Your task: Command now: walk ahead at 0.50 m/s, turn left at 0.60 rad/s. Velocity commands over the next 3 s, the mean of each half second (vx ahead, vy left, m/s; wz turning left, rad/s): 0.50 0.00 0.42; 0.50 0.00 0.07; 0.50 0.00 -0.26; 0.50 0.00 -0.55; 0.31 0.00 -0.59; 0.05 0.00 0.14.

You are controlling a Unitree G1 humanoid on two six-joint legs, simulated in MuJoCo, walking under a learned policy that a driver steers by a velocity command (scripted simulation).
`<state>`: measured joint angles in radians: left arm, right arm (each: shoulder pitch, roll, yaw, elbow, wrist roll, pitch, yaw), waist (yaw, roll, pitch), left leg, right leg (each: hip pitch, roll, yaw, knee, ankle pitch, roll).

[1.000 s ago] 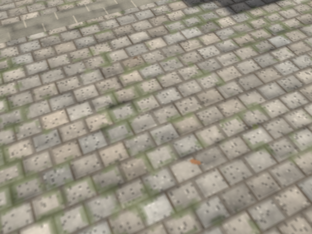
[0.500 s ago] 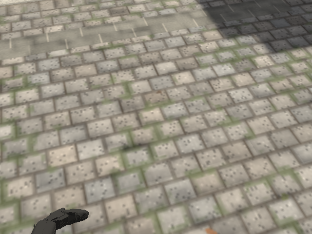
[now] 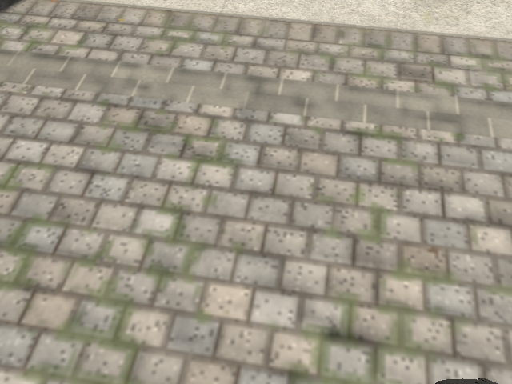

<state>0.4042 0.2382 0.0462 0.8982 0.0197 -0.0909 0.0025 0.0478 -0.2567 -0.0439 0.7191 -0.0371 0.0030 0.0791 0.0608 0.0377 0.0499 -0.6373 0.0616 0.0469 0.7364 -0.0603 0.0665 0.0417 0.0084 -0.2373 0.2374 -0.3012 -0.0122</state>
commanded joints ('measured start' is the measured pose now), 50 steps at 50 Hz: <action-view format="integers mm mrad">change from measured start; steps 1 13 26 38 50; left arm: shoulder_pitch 15 -47 -427 -118 22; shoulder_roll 164 112 77 118 121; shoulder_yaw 35 12 -3 26 19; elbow -39 -143 -249 -125 2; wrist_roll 1 31 13 -1 -16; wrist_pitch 3 55 61 29 -6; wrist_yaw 12 -17 -39 -17 -20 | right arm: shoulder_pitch -94 203 450 336 24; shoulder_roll -48 -108 -125 -103 -23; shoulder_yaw -4 -37 -25 -9 26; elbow -96 13 140 120 32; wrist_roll -6 30 26 16 6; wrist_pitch -13 -53 -82 -85 -48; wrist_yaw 2 -75 -83 -79 -41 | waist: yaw -16 -26 -145 -39 -30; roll -121 -22 13 -50 -105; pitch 29 -86 32 -64 25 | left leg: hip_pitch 47 512 708 57 58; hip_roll -36 101 86 -60 22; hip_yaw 65 -306 -222 -145 1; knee -91 -497 -550 518 -13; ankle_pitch -73 255 356 -276 35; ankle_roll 40 210 127 29 -57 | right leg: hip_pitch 15 -594 -760 -66 -165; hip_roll -279 -144 -87 -314 -160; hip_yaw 53 243 185 638 288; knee -2 915 450 15 -118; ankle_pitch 640 -25 301 155 427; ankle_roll -101 30 8 -252 -182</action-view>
